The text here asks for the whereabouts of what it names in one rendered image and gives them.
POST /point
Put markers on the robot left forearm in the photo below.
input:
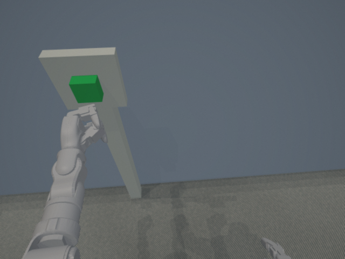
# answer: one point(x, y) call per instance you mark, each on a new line
point(59, 225)

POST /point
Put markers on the robot left upper arm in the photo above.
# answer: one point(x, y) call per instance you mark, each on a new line
point(59, 252)

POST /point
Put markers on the button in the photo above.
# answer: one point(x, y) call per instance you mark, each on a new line
point(86, 89)

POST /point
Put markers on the robot right hand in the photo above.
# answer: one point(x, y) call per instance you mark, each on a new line
point(275, 250)

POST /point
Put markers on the robot left hand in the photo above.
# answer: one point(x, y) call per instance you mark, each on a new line
point(75, 135)

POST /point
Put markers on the panel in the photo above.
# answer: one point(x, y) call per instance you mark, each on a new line
point(61, 65)

